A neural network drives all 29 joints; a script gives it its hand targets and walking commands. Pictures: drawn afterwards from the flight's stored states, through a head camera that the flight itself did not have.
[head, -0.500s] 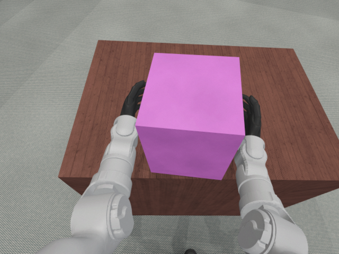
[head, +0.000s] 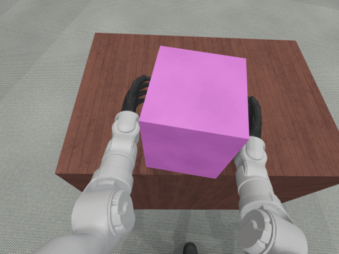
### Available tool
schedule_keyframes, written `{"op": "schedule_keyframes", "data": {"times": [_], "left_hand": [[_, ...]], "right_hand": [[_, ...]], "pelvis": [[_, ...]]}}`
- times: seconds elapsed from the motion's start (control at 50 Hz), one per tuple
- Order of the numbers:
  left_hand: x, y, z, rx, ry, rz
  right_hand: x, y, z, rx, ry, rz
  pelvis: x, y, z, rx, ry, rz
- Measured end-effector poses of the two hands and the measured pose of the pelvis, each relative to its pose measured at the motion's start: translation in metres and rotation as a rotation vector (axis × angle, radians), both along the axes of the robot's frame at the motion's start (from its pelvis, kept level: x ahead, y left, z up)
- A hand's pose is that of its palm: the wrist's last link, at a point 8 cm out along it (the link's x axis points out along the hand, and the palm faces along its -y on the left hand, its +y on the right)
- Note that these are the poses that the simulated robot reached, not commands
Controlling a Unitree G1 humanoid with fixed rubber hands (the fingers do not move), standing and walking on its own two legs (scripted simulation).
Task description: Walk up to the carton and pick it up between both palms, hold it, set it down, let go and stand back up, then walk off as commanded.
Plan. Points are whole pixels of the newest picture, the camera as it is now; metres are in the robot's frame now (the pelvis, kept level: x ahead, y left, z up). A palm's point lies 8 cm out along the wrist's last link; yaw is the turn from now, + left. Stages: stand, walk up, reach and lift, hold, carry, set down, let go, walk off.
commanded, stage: set down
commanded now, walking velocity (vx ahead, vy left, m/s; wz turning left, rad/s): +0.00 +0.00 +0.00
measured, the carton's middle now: (190, 118) +0.43 -0.03 +0.01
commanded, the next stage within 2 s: none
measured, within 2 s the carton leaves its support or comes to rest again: rests again in 0.38 s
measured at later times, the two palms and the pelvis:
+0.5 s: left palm (126, 117) +0.41 +0.13 +0.04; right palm (247, 138) +0.36 -0.16 +0.02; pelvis -0.02 +0.00 -0.01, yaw +0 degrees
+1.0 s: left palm (116, 145) +0.34 +0.14 +0.03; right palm (257, 157) +0.31 -0.17 +0.02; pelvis -0.06 -0.02 -0.01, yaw +0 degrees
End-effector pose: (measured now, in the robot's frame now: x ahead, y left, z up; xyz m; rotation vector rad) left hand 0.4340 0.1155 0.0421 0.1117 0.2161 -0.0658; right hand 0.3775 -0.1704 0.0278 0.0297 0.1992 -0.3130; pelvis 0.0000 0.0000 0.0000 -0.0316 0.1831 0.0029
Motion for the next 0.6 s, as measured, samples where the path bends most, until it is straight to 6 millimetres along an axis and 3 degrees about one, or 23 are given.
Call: {"op": "schedule_keyframes", "data": {"times": [0.16,0.36,0.6], "left_hand": [[-0.004,0.002,-0.011,-0.076,0.041,0.073],[-0.013,0.005,-0.012,-0.084,0.054,0.076],[-0.041,0.016,-0.009,-0.080,0.049,0.081]], "right_hand": [[0.002,-0.005,-0.011,-0.127,0.071,0.083],[-0.006,0.002,-0.018,-0.064,0.064,0.075],[-0.022,0.009,-0.003,-0.078,0.019,0.124]], "pelvis": [[-0.003,-0.001,-0.003,-0.001,0.061,-0.002],[-0.015,0.004,-0.009,-0.011,0.096,-0.004],[-0.031,0.001,-0.009,-0.007,0.068,-0.003]]}}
